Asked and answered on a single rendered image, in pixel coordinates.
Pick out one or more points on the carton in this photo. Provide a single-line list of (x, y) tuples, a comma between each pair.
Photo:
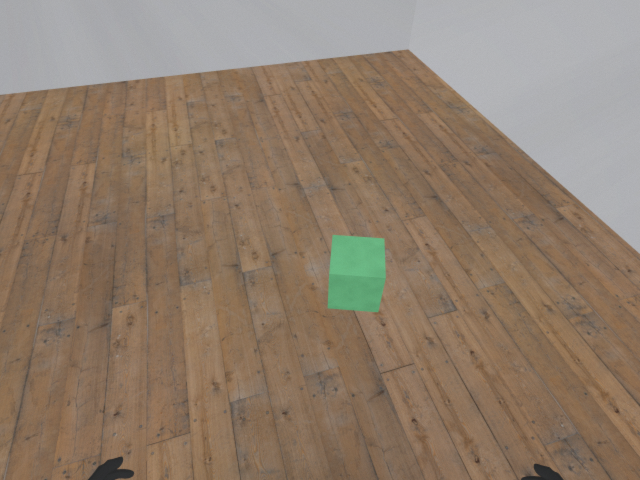
[(357, 273)]

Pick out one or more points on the left robot hand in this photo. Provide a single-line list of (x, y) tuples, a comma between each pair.
[(109, 471)]

